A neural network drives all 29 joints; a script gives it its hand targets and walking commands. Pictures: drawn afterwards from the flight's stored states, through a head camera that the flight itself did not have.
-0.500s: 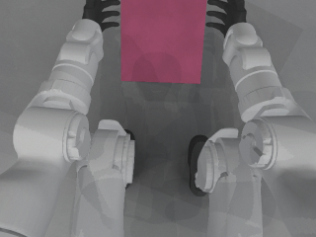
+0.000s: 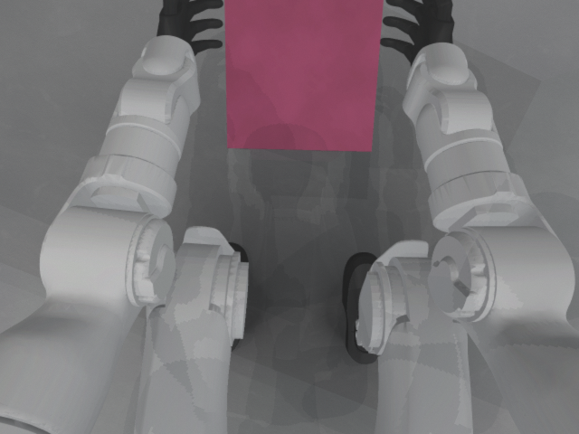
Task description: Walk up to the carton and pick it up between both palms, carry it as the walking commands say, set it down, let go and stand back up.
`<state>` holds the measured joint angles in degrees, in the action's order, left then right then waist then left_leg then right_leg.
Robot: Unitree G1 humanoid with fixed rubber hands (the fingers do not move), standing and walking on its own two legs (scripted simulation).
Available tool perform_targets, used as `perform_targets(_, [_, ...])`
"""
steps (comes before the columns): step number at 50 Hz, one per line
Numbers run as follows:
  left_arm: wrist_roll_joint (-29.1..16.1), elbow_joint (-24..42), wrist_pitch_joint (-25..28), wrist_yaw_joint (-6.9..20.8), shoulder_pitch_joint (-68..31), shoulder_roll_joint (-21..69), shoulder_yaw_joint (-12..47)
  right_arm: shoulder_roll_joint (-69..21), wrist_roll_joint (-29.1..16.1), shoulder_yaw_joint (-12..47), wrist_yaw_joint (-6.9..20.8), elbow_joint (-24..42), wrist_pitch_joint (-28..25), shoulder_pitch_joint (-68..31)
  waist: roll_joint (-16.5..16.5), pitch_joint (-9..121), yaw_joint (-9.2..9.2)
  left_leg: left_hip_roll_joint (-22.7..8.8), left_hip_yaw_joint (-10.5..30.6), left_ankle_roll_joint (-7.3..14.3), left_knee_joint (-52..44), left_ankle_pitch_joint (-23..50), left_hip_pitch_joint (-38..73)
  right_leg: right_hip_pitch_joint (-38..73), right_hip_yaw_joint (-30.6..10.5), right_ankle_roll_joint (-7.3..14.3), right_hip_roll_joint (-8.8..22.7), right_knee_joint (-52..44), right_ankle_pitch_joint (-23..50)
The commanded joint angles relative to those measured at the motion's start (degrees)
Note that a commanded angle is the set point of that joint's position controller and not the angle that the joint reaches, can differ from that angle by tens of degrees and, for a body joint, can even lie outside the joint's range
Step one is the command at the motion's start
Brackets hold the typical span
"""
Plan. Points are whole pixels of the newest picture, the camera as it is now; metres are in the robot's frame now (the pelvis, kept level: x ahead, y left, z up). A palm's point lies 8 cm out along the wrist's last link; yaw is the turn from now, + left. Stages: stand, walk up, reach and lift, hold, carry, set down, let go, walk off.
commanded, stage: reach and lift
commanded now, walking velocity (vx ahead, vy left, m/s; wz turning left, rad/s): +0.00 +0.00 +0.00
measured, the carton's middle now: (300, 75) +0.53 +0.02 -0.24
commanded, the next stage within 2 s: none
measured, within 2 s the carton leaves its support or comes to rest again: neither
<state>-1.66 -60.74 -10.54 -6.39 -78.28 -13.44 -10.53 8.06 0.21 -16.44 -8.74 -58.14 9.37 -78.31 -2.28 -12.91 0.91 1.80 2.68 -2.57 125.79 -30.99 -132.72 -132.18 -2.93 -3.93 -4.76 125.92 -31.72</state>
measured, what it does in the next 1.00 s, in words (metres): rises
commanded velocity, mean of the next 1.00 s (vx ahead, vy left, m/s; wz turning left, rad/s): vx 0.00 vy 0.00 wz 0.00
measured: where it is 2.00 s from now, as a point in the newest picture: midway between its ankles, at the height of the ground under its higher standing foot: (293, 320)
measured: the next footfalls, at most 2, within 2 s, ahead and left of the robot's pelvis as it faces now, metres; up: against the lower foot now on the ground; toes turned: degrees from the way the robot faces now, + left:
none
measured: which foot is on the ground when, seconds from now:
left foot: down 0.00-1.00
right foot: down 0.00-1.00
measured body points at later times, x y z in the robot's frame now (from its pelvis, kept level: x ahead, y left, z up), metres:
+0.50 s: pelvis +0.01 +0.00 +0.03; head +0.33 +0.02 +0.34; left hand +0.53 +0.16 -0.10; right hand +0.54 -0.11 -0.09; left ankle +0.12 +0.13 -0.33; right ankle +0.12 -0.13 -0.33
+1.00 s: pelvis +0.01 +0.00 +0.07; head +0.29 +0.02 +0.42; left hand +0.51 +0.16 -0.02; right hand +0.53 -0.11 -0.01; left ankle +0.12 +0.13 -0.33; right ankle +0.12 -0.13 -0.33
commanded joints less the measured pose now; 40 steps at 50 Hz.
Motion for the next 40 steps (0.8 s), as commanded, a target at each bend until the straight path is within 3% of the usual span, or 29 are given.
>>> perform_targets(1, [-4.63, 16.15, 2.98, 15.75, -37.93, 55.18, 15.82, -56.88, -3.67, 18.47, 15.61, 8.34, -0.17, -32.01, 1.72, 71.85, 1.72, 5.62, -8.19, 1.64, -10.31, 15.93, 37.23, 32.75, 8.68, 2.49, -5.05, -9.82, 13.66])
perform_targets(11, [-2.87, 20.24, 0.18, 15.90, -35.96, 60.05, 17.70, -60.01, -2.31, 19.92, 16.15, 11.87, 2.22, -30.79, 3.51, 76.79, 1.26, 6.01, -8.58, 0.99, -12.62, 17.23, 40.28, 32.51, 9.17, 2.50, -5.39, -12.04, 13.98])
perform_targets(22, [-1.81, 22.40, -1.18, 15.74, -31.78, 63.80, 19.51, -63.05, -1.40, 22.88, 15.90, 16.33, 3.28, -28.36, 2.56, 83.95, 1.39, 6.52, -8.52, 0.71, -14.79, 20.17, 42.58, 36.29, 8.95, 2.15, -5.81, -14.58, 16.98])
perform_targets(40, [1.87, 22.76, -3.49, 15.14, -27.18, 67.10, 17.97, -66.73, 1.33, 21.30, 15.92, 14.76, 5.70, -22.46, 2.28, 82.46, 1.52, 7.25, -8.14, 0.95, -21.97, 15.44, 42.68, 36.34, 8.43, 2.12, -6.41, -21.75, 12.74])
